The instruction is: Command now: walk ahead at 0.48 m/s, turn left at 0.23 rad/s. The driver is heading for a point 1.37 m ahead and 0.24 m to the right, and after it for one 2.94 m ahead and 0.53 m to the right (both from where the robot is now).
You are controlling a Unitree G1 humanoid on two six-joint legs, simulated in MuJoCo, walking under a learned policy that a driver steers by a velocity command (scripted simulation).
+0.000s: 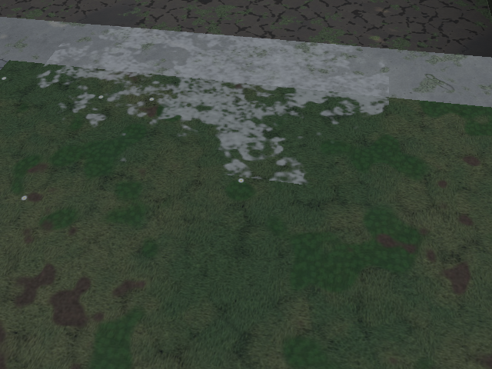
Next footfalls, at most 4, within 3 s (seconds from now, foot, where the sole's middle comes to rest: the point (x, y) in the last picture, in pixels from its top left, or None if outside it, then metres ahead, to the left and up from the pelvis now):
0.26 left None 0.30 0.12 -0.78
0.80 right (296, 341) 0.57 -0.07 -0.78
1.34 left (286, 232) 0.93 -0.06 -0.78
1.86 right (361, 188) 1.11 -0.33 -0.78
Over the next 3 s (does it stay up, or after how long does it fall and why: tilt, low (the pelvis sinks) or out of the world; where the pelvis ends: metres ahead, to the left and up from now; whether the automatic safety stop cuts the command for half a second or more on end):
stays up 1.52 -0.22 -0.04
